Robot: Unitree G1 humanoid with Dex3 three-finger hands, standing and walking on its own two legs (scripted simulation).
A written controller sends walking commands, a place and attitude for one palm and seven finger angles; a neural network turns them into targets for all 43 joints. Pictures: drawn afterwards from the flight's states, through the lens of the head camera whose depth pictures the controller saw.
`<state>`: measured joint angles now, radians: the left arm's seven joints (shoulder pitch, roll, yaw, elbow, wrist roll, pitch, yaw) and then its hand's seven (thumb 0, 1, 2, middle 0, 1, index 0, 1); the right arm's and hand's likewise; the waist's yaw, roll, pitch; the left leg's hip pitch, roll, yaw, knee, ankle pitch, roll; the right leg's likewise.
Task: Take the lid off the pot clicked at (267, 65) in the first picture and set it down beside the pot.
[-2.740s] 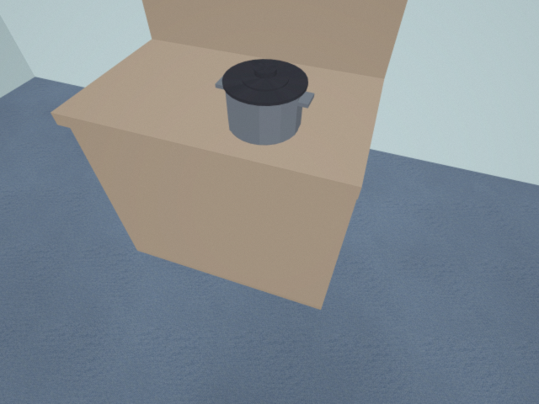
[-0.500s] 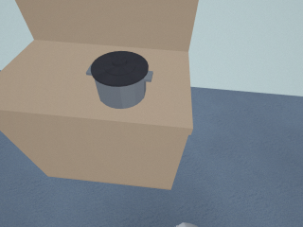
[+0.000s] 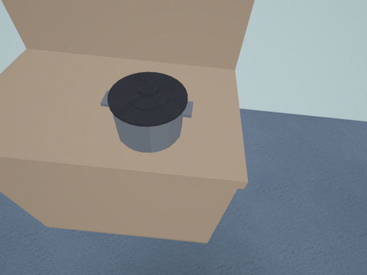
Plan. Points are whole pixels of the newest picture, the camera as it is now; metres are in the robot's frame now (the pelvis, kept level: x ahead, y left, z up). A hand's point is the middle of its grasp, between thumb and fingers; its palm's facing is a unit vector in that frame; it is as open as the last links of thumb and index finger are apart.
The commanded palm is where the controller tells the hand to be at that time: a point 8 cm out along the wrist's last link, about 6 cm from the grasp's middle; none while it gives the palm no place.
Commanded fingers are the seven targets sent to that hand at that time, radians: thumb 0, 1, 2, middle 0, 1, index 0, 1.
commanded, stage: come to a stop and stand still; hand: left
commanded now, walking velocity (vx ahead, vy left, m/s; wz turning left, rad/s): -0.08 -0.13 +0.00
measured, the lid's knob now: (147, 88) +0.51 +0.13 +0.12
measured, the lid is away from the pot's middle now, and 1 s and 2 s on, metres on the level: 0.00 0.00 0.00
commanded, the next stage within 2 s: look again from close up in 0.82 s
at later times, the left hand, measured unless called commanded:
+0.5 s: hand out of the picture -0.02 +0.16 -0.17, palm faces +0.05 -0.97 -0.24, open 7.4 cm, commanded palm none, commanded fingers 0.00 0.90 0.90 -0.20 -0.30 -0.20 -0.30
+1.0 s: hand out of the picture -0.07 +0.16 -0.17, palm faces +0.04 -0.98 -0.19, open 7.4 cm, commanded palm none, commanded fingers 0.00 0.90 0.90 -0.20 -0.30 -0.20 -0.30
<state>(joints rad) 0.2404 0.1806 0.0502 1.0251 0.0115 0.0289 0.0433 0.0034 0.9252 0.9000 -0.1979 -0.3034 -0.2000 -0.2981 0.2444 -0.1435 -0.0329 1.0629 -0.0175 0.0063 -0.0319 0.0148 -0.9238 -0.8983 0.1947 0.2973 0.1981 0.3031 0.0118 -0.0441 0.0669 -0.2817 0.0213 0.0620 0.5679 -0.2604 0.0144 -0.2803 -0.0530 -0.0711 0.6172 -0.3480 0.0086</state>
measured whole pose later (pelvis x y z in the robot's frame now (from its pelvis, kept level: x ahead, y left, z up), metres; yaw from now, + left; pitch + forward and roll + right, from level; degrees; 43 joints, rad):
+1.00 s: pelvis -0.05 -0.01 +0.01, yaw +1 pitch +1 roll +0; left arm 0.35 0.19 -0.01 1.05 0.01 -0.01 0.04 0.01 0.91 0.90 -0.20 -0.30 -0.20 -0.30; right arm 0.29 -0.15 0.01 1.08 -0.01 -0.02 -0.02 0.01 -0.92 -0.90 0.20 0.30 0.20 0.30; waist 0.01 -0.03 0.01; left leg -0.25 -0.02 0.06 0.49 -0.26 0.04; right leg -0.20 0.02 -0.03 0.46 -0.28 -0.02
